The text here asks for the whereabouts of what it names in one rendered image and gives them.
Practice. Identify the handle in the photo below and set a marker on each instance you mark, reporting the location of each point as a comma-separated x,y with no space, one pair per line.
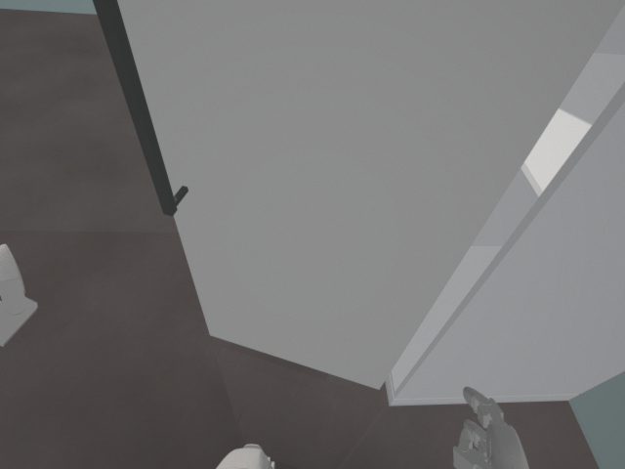
120,50

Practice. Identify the right robot hand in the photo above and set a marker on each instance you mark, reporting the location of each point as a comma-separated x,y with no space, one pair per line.
499,447

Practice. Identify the robot left thigh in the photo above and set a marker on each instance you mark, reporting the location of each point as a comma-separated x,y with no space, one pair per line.
246,458

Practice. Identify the left robot hand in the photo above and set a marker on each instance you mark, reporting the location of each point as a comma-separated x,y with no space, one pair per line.
15,308

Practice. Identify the fridge door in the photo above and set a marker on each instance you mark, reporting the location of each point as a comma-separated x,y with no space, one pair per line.
342,156

